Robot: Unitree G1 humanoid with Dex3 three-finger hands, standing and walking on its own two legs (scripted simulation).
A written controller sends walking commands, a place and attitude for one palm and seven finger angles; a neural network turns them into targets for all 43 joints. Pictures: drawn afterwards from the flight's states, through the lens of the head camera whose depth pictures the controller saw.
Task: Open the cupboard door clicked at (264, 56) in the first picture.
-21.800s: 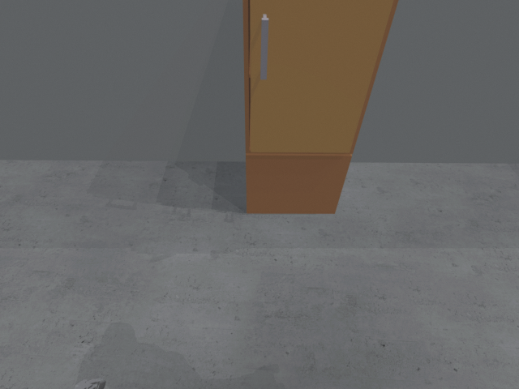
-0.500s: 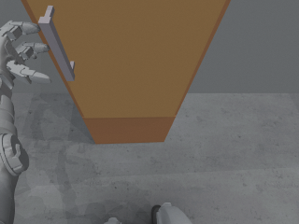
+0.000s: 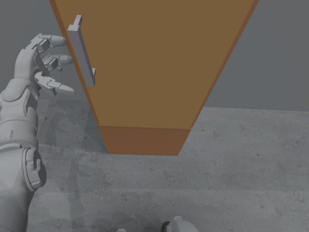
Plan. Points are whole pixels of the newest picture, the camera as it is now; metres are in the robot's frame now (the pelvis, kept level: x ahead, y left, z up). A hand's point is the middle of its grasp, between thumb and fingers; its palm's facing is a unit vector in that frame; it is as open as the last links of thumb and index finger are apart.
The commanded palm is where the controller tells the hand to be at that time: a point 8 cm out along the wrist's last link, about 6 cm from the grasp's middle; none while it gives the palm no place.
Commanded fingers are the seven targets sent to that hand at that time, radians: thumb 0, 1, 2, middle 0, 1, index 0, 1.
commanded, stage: move the hooked fingers beside the handle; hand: left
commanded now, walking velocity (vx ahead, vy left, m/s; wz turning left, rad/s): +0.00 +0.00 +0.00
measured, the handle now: (85, 55) +0.53 +0.16 +0.12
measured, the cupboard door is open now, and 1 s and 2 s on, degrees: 0 0 0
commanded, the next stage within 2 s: slide the fingers in behind the handle in 0.20 s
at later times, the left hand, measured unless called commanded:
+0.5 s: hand (62, 64) +0.50 +0.21 +0.12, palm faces -0.07 -1.00 +0.00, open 13.9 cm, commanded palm +0.48 +0.25 +0.12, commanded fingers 0.00 -0.50 0.30 -0.30 -1.20 -0.30 -1.20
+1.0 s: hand (66, 67) +0.49 +0.20 +0.12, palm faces -0.03 -1.00 +0.00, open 14.6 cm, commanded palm +0.47 +0.22 +0.12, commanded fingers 0.00 -0.50 0.30 -0.30 -1.20 -0.30 -1.20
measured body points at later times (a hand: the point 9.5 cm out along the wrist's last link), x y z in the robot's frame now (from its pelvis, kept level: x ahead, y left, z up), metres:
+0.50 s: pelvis +0.00 -0.01 +0.00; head +0.10 +0.01 +0.44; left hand +0.50 +0.26 +0.13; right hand -0.02 -0.28 -0.10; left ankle -0.04 +0.09 -0.70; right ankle +0.04 -0.13 -0.70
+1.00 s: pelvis +0.00 -0.01 +0.00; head +0.09 +0.01 +0.44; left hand +0.48 +0.25 +0.13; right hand +0.04 -0.27 -0.11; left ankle -0.04 +0.09 -0.70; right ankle +0.04 -0.13 -0.70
